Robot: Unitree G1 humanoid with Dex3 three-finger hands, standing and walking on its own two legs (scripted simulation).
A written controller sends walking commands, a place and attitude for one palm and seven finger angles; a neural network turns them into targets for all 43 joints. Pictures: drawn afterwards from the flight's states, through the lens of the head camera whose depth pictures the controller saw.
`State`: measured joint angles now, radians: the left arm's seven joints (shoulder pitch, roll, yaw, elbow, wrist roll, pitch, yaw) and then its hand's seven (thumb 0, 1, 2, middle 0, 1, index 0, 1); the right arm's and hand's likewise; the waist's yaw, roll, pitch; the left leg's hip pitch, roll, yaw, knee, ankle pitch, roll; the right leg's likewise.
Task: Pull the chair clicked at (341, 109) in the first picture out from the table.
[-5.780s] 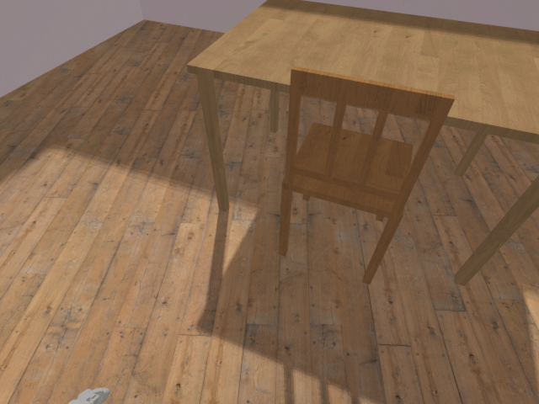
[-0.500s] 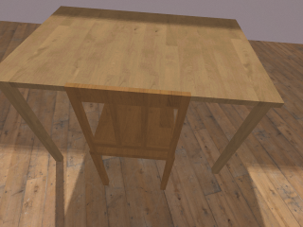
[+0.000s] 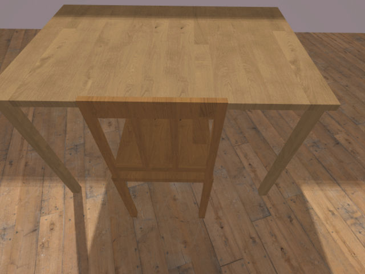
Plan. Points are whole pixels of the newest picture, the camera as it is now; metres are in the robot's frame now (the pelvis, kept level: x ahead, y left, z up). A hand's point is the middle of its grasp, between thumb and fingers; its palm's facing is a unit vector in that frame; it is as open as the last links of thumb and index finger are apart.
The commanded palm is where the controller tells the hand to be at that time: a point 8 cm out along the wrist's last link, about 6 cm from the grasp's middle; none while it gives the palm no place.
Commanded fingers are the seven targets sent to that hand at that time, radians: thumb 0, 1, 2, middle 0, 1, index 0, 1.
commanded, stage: look again from close up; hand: left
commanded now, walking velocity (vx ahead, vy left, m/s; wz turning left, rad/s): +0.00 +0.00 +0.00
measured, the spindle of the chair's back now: (141, 144) +0.50 +0.16 -0.10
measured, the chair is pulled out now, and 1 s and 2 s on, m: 0.00 0.00 0.00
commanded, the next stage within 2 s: shuffle to correct the standing spot in 0.58 s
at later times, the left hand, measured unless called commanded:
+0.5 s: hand out of the picture -0.03 +0.17 -0.17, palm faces +0.00 -0.98 -0.18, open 7.4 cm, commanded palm none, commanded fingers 0.00 0.90 0.90 -0.20 -0.30 -0.20 -0.30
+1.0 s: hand out of the picture +0.00 +0.15 -0.18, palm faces +0.00 -0.98 -0.18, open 7.4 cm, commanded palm none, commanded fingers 0.00 0.90 0.90 -0.20 -0.30 -0.20 -0.30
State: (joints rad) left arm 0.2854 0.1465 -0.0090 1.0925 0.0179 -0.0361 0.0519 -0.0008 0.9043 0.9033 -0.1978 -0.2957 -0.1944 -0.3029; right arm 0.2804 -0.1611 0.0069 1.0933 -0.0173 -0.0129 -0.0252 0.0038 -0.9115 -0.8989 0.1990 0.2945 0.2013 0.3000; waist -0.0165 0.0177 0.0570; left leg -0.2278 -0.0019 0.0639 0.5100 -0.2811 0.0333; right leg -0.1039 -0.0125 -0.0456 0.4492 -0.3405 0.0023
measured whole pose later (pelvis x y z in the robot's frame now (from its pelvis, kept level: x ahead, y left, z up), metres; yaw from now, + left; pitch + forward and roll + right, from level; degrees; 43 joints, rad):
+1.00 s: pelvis +0.03 -0.01 -0.01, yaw -1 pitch +1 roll +1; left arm 0.36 0.15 0.00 1.12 0.03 -0.03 0.02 0.00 0.90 0.90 -0.20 -0.30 -0.19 -0.30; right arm 0.29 -0.14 0.00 1.14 -0.02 -0.02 -0.02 0.00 -0.91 -0.90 0.20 0.29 0.20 0.30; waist 0.00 -0.03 0.01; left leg -0.22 0.00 0.09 0.56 -0.35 0.02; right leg -0.12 -0.01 -0.02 0.54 -0.43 -0.02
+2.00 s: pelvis +0.06 -0.08 +0.00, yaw -1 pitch -2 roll +1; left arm 0.25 0.17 0.01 1.06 0.01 0.00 0.03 0.00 0.93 0.90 -0.20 -0.30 -0.20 -0.30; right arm 0.30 -0.12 0.00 1.10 -0.01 0.01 -0.03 0.01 -0.92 -0.90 0.20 0.29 0.20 0.30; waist 0.01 -0.02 0.04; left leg -0.11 0.01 0.06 0.40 -0.26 0.00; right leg -0.23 0.01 -0.05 0.43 -0.17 -0.05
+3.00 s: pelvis +0.09 -0.06 +0.00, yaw -1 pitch -1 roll +1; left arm 0.29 0.14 -0.01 1.10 0.01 -0.01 0.04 0.00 0.92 0.90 -0.20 -0.30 -0.19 -0.30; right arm 0.30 -0.14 0.01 1.12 -0.01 -0.03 -0.04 0.00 -0.91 -0.90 0.20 0.29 0.20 0.30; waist 0.00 0.00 0.03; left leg -0.10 -0.02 0.07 0.43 -0.31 0.03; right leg -0.25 -0.01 -0.03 0.49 -0.23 -0.01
